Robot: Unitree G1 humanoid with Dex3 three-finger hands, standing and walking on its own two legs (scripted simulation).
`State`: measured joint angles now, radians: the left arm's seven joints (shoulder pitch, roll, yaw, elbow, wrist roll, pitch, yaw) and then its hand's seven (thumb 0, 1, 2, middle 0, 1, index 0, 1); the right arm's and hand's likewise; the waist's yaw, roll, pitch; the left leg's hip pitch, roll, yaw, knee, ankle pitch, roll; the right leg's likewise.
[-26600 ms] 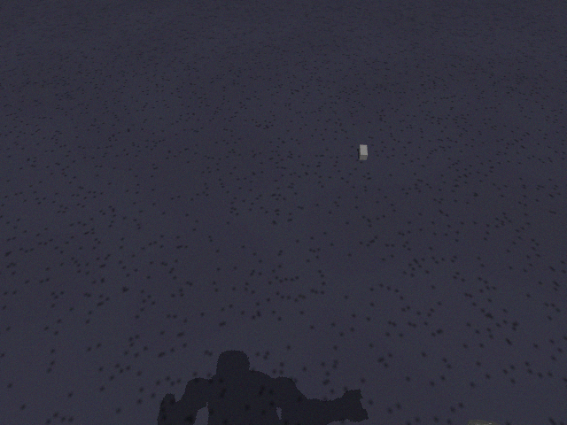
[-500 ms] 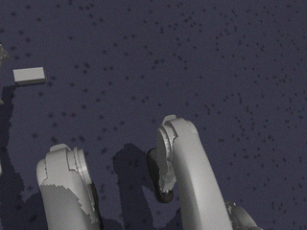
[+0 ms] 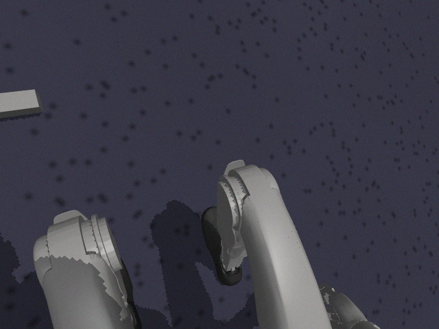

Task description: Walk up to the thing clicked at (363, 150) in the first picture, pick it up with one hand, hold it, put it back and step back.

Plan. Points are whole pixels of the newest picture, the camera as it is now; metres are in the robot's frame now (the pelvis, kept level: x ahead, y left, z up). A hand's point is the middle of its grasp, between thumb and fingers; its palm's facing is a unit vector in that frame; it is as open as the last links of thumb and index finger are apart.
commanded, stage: rise first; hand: left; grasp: from above
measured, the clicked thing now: (16, 103) +0.55 +0.26 -0.31
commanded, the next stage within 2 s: approach in 1.54 s
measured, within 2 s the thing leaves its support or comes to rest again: neither
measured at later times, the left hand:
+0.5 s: hand out of the picture +0.51 +0.30 -0.19, palm faces -0.46 -0.06 -0.89, open 12.0 cm
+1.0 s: hand out of the picture +0.51 +0.31 -0.19, palm faces -0.45 -0.05 -0.89, open 10.7 cm
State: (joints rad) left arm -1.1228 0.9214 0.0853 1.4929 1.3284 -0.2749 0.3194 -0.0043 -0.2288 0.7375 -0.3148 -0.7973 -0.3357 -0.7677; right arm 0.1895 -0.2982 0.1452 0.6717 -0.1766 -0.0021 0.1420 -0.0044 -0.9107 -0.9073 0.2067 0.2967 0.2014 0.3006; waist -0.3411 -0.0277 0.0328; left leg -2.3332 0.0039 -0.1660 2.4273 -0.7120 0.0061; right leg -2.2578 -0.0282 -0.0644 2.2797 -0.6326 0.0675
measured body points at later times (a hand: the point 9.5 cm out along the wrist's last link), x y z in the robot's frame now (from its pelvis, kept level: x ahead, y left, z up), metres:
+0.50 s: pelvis +0.00 +0.00 -0.01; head +0.27 +0.10 +0.34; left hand +0.53 +0.30 -0.14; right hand +0.00 -0.27 -0.07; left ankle +0.06 +0.12 -0.30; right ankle +0.12 -0.14 -0.30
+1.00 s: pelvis +0.00 +0.00 -0.01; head +0.27 +0.10 +0.34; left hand +0.53 +0.31 -0.14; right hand +0.01 -0.26 -0.07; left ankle +0.06 +0.12 -0.30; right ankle +0.12 -0.14 -0.30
